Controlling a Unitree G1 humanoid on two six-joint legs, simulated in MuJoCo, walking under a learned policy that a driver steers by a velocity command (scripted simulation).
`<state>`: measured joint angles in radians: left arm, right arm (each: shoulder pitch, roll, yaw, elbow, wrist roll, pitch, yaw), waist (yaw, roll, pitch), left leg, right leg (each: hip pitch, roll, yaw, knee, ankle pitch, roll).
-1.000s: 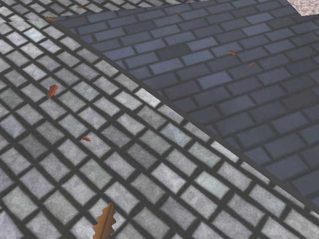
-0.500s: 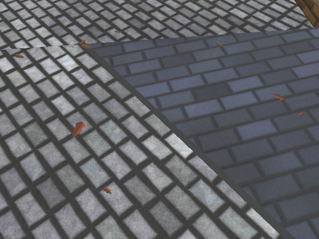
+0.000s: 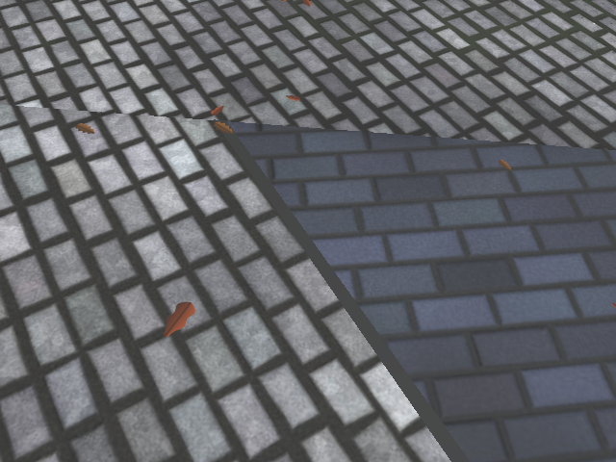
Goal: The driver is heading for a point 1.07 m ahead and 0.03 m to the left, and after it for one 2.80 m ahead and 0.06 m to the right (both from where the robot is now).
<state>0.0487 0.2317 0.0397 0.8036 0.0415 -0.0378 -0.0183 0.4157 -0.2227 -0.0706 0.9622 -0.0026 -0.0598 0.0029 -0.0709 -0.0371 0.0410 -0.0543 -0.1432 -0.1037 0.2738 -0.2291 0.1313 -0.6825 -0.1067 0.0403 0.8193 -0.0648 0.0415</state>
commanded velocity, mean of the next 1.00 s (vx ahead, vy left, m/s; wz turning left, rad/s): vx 0.50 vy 0.00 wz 0.24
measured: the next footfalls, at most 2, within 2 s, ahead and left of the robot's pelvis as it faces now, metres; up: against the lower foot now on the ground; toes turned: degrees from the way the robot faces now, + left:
right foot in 0.18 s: +0.30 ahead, -0.13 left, +0.00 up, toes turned +8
left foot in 0.70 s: +0.47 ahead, +0.15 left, +0.00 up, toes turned +21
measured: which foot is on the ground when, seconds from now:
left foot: down 0.00-0.20, up 0.22-0.68, down 0.70-1.00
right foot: up 0.00-0.16, down 0.18-0.70, up 0.72-1.00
